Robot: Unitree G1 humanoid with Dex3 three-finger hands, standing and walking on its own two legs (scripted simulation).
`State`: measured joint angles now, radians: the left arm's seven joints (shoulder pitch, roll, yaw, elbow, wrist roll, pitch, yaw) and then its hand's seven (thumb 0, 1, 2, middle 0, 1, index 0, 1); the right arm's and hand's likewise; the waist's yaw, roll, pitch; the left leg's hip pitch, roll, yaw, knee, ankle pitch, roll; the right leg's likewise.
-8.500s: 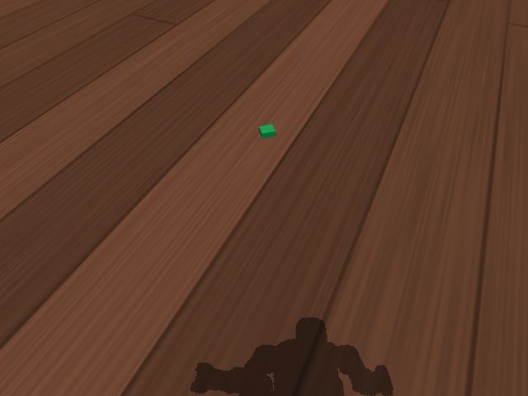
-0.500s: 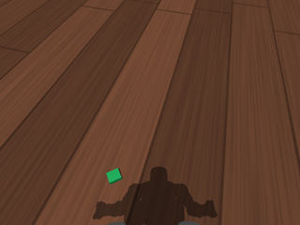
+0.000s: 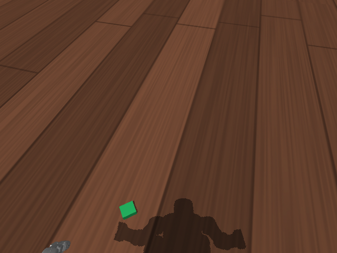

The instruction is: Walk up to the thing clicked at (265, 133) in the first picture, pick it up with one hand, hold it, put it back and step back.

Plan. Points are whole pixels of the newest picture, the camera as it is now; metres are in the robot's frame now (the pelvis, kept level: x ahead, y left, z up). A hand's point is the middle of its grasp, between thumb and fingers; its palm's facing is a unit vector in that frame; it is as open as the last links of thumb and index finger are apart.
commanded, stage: walk up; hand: left
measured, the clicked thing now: (128, 210) +0.44 +0.24 -0.75
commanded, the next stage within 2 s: stand in 0.18 s
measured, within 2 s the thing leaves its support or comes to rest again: neither
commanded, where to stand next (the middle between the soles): +0.05 +0.00 m, yaw +1 degrees
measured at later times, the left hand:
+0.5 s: hand out of the picture +0.09 +0.26 -0.14, palm faces -0.03 -0.94 -0.35, open 7.4 cm
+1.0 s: hand out of the picture +0.06 +0.26 -0.15, palm faces -0.02 -0.94 -0.34, open 7.4 cm
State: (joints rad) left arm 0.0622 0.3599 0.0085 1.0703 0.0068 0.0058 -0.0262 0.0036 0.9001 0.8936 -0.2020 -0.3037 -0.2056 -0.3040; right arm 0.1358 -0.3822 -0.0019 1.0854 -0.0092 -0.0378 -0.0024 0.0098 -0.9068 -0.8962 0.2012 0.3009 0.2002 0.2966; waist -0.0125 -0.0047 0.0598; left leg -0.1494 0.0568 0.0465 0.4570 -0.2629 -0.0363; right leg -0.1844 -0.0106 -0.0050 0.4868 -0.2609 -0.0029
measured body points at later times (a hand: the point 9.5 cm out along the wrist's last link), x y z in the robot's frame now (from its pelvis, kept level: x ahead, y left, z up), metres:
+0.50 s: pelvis +0.00 +0.01 +0.01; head +0.01 +0.00 +0.46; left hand +0.09 +0.31 -0.12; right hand +0.09 -0.29 -0.12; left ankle -0.01 +0.14 -0.74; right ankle +0.00 -0.12 -0.74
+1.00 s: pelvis -0.01 +0.01 +0.01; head +0.01 +0.01 +0.46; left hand +0.06 +0.31 -0.12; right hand +0.07 -0.29 -0.13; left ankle -0.01 +0.14 -0.74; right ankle +0.00 -0.12 -0.74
